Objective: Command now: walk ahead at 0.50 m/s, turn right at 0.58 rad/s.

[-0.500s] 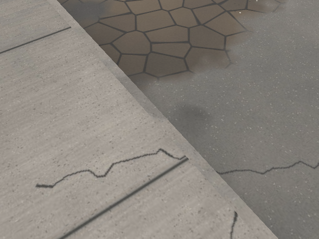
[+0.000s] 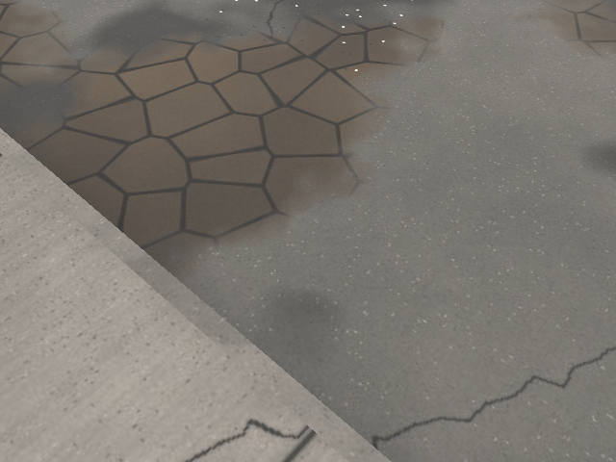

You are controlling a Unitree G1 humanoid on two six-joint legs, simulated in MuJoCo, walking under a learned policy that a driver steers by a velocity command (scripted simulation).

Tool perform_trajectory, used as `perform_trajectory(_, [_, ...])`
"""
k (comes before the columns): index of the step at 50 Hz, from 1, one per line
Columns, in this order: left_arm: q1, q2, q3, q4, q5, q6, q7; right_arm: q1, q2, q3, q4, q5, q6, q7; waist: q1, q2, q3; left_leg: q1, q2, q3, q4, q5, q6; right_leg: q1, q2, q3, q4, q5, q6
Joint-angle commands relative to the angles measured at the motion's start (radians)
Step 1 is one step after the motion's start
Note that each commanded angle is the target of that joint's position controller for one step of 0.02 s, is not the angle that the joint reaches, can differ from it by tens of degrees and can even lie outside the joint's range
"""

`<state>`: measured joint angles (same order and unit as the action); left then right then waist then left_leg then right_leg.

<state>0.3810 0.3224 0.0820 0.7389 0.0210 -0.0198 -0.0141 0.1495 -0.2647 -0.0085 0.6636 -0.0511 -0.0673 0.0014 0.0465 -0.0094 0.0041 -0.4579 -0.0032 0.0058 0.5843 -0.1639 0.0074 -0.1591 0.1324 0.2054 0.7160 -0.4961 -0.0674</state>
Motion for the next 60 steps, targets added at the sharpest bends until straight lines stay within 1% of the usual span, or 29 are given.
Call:
perform_trajectory(1, [0.036, 0.101, 0.007, -0.092, 0.016, -0.007, 0.008, 0.209, -0.239, -0.083, -0.022, 0.008, 0.004, -0.017, -0.075, 0.175, -0.118, 0.545, 0.441, -0.774, -0.359, -0.547, 0.165, -0.549, -0.065, -0.071, 0.501, -0.041, -0.013])
perform_trajectory(2, [-0.033, 0.11, 0.011, -0.091, 0.018, -0.003, -0.004, 0.172, -0.161, -0.062, -0.029, 0.014, 0.006, -0.013, -0.084, 0.07, -0.043, 0.453, 0.382, -0.606, -0.351, -0.485, 0.147, -0.526, -0.093, -0.082, 0.49, 0.058, -0.009])
perform_trajectory(4, [-0.083, 0.081, 0.007, -0.098, 0.022, 0.01, -0.025, 0.157, -0.117, -0.048, -0.004, 0.02, 0.002, -0.015, -0.073, 0.1, 0.015, 0.365, 0.289, -0.335, -0.372, -0.19, 0.112, -0.479, -0.148, -0.106, 0.424, 0.148, 0.013])
perform_trajectory(15, [-0.325, -0.007, -0.037, -0.17, 0.008, 0.029, -0.058, 0.27, -0.138, -0.055, 0.097, 0.03, -0.013, -0.001, -0.104, 0.12, 0.074, 0.371, 0.22, 0.067, -0.382, 0.313, 0.118, -0.463, -0.143, -0.215, 0.068, 0.41, 0.026])
perform_trajectory(16, [-0.236, -0.043, -0.064, -0.131, 0.046, -0.019, -0.088, 0.301, -0.115, -0.036, 0.108, -0.09, -0.053, 0.036, -0.085, 0.081, 0.022, 0.454, 0.334, -0.025, -0.459, 0.246, 0.236, -0.516, -0.207, -0.111, 0.066, 0.41, 0.027])
perform_trajectory(20, [-0.36, 0.003, -0.047, -0.154, 0.047, -0.051, -0.073, 0.313, -0.139, -0.043, 0.143, -0.047, -0.055, 0.047, -0.103, 0.073, 0.046, 0.555, 0.281, 0.054, -0.428, 0.309, 0.221, -0.508, -0.152, -0.197, -0.047, 0.359, 0.018])
perform_trajectory(21, [-0.402, 0.032, -0.037, -0.156, 0.023, -0.021, -0.063, 0.308, -0.165, -0.064, 0.163, 0.059, -0.026, 0.023, -0.115, 0.084, 0.112, 0.424, 0.213, 0.176, -0.346, 0.581, 0.134, -0.367, -0.072, -0.363, -0.019, 0.415, -0.004])
perform_trajectory(22, [-0.347, 0.002, -0.051, -0.167, 0.042, -0.046, -0.067, 0.324, -0.168, -0.034, 0.15, -0.075, -0.041, 0.045, -0.059, 0.134, -0.021, 0.318, 0.236, 0.12, -0.33, 0.657, 0.175, -0.124, -0.069, -0.269, 0.012, 0.413, 0.003])
perform_trajectory(24, [-0.065, 0.122, 0.0, -0.075, 0.009, -0.078, -0.059, 0.174, -0.262, -0.068, 0.132, -0.082, -0.055, 0.051, 0.099, 0.076, -0.044, 0.214, 0.19, 0.212, -0.016, 0.78, 0.125, 0.16, -0.011, -0.288, -0.089, 0.457, -0.046])
perform_trajectory(25, [0.137, 0.178, 0.022, -0.014, 0.024, -0.09, -0.03, 0.272, -0.171, -0.039, 0.148, -0.092, -0.058, 0.067, 0.13, -0.065, -0.21, -0.023, 0.151, 0.214, 0.342, 0.435, 0.051, 0.525, -0.131, -0.133, -0.005, 0.702, -0.176])
perform_trajectory(26, [0.311, 0.186, 0.01, 0.022, 0.04, -0.08, -0.009, 0.512, -0.004, 0.019, 0.182, -0.1, -0.068, 0.105, 0.079, -0.221, -0.541, -0.191, 0.0, 0.084, 0.683, -0.486, -0.014, 0.887, -0.452, 0.37, -0.121, 0.893, -0.468])
perform_trajectory(27, [0.43, 0.144, 0.01, 0.077, 0.059, -0.095, -0.015, 0.202, -0.041, 0.006, 0.097, -0.013, -0.078, 0.108, 0.228, -0.105, -0.231, -0.499, -0.061, -0.089, 0.902, -0.461, 0.003, 0.744, -0.46, 0.507, -0.276, 0.715, -0.399])
perform_trajectory(28, [0.307, 0.152, 0.021, 0.089, 0.038, -0.12, -0.017, 0.064, -0.06, -0.001, 0.05, 0.014, -0.086, 0.084, 0.175, -0.081, -0.014, -0.578, 0.025, -0.12, 0.904, -0.349, 0.03, 0.47, -0.455, 0.362, -0.324, 0.561, -0.311])
perform_trajectory(30, [0.034, 0.005, -0.036, 0.05, 0.014, -0.112, -0.024, 0.101, -0.095, -0.003, 0.055, -0.048, -0.068, 0.036, 0.001, -0.036, -0.02, -0.338, 0.12, -0.12, 0.76, -0.184, 0.038, 0.094, -0.404, 0.198, -0.386, 0.52, -0.265])
perform_trajectory(32, [-0.095, -0.061, -0.064, 0.018, 0.029, -0.113, -0.021, 0.134, -0.049, 0.015, 0.08, -0.049, -0.026, 0.038, -0.083, -0.034, 0.028, -0.201, 0.143, -0.112, 0.642, -0.114, 0.027, -0.172, -0.349, 0.111, -0.474, 0.457, -0.236])
perform_trajectory(34, [-0.094, -0.019, -0.051, 0.018, 0.045, -0.133, -0.007, 0.121, -0.047, 0.021, 0.071, -0.026, -0.01, 0.049, -0.071, -0.031, 0.01, -0.221, 0.136, -0.086, 0.527, -0.002, 0.003, -0.199, -0.316, 0.059, -0.505, 0.426, -0.235])
perform_trajectory(39, [-0.001, 0.042, -0.053, 0.059, 0.084, -0.121, -0.033, 0.056, -0.032, 0.033, 0.033, -0.064, -0.004, 0.093, -0.05, -0.039, 0.009, -0.071, 0.088, 0.001, 0.439, 0.334, 0.006, -0.335, -0.244, -0.064, -0.379, 0.383, -0.193])
perform_trajectory(42, [0.323, -0.047, -0.086, 0.171, 0.058, -0.12, 0.02, -0.166, -0.044, 0.036, -0.02, -0.071, -0.024, 0.066, 0.131, -0.023, 0.053, -0.676, 0.14, -0.09, 0.158, 0.487, -0.019, 0.3, -0.315, 0.081, -0.174, 0.267, -0.194])
perform_trajectory(44, [0.389, -0.052, -0.099, 0.202, 0.053, -0.105, 0.017, -0.251, -0.007, 0.056, -0.027, -0.066, -0.023, 0.07, 0.172, -0.024, 0.085, -0.538, 0.129, -0.025, -0.031, 0.656, -0.01, 0.166, -0.255, 0.035, -0.106, 0.175, -0.178])
perform_trajectory(47, [0.25, 0.039, -0.095, 0.166, 0.08, -0.093, -0.038, -0.235, -0.036, 0.051, -0.033, -0.047, 0.005, 0.079, 0.075, -0.052, 0.142, 0.0, 0.099, 0.047, 0.022, 0.682, 0.02, -0.3, -0.253, -0.003, -0.185, 0.016, -0.163])
perform_trajectory(49, [0.237, 0.054, -0.088, 0.179, 0.047, -0.104, -0.028, -0.207, -0.089, 0.037, -0.009, -0.057, 0.017, 0.067, 0.062, 0.017, 0.201, -0.053, 0.126, 0.023, -0.119, 0.558, 0.029, -0.118, -0.277, -0.003, -0.099, 0.031, -0.112])
perform_trajectory(50, [0.198, 0.042, -0.054, 0.209, -0.088, -0.061, 0.001, -0.204, -0.107, -0.007, -0.008, 0.158, -0.007, 0.063, 0.038, 0.04, 0.215, -0.075, 0.088, -0.083, -0.204, 0.434, 0.063, -0.017, -0.268, -0.031, 0.027, 0.379, -0.077])
perform_trajectory(51, [0.191, 0.064, -0.056, 0.221, -0.065, -0.039, 0.008, -0.018, -0.114, -0.016, 0.051, 0.165, -0.023, 0.058, -0.048, 0.053, 0.093, 0.064, 0.05, -0.026, -0.264, 0.523, 0.084, 0.075, -0.247, -0.097, 0.242, 0.589, -0.05])
perform_trajectory(53, [0.209, -0.012, -0.055, 0.244, -0.026, -0.053, 0.009, 0.394, -0.18, -0.058, 0.216, 0.102, -0.014, 0.056, -0.192, 0.133, -0.145, 0.699, 0.132, -0.039, -0.08, 0.908, 0.13, -0.309, -0.124, -0.236, 0.945, 0.286, 0.041])
perform_trajectory(54, [0.387, -0.109, -0.084, 0.221, -0.032, -0.081, -0.002, 0.406, -0.214, -0.049, 0.221, 0.059, -0.005, 0.057, -0.088, 0.304, -0.332, 1.065, 0.301, -0.323, 0.185, 1.16, 0.274, -0.678, -0.099, -0.148, 1.292, -0.317, 0.097])
perform_trajectory(55, [0.351, -0.014, -0.078, 0.174, -0.05, -0.105, -0.002, 0.432, -0.187, -0.062, 0.215, 0.074, 0.017, 0.054, -0.151, 0.29, -0.47, 1.133, 0.321, -0.443, 0.117, 0.903, 0.351, -0.751, -0.149, -0.075, 1.21, -0.25, 0.109])
perform_trajectory(56, [0.199, -0.034, -0.088, 0.077, -0.095, -0.12, 0.005, 0.399, -0.242, -0.094, 0.222, 0.08, 0.031, 0.04, -0.167, 0.28, -0.449, 1.079, 0.4, -0.67, -0.102, 0.144, 0.43, -0.909, -0.17, -0.082, 1.176, -0.145, 0.106])
perform_trajectory(57, [0.037, 0.023, -0.067, 0.04, -0.092, -0.12, 0.038, 0.249, -0.178, -0.078, 0.165, 0.068, 0.026, 0.023, -0.142, 0.036, -0.299, 0.795, 0.37, -0.721, -0.254, -0.162, 0.365, -0.886, -0.217, -0.105, 0.957, 0.084, 0.093])
perform_trajectory(60, [-0.002, -0.014, -0.05, 0.021, -0.018, -0.073, 0.075, 0.068, -0.141, -0.058, 0.117, 0.037, -0.008, 0.007, 0.016, -0.03, -0.028, 0.157, 0.321, -0.617, -0.313, 0.126, 0.346, -0.641, -0.257, -0.057, 0.68, 0.184, 0.137])
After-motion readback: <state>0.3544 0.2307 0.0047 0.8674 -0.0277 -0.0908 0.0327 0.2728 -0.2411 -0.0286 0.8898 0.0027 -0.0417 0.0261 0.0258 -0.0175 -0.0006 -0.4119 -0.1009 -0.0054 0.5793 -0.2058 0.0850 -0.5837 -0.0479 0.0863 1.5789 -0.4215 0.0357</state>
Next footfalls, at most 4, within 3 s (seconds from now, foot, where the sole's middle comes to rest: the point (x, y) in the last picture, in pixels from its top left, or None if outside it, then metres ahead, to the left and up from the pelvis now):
0.48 right None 0.35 -0.16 -0.76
1.06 left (331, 354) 0.82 -0.01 -0.91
1.44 right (416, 291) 1.03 -0.25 -0.91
1.88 left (329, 313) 0.94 0.00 -0.91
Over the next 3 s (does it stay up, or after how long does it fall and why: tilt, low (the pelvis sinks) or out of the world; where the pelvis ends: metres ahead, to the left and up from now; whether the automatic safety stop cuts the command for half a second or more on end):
stays up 0.95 -0.13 -0.13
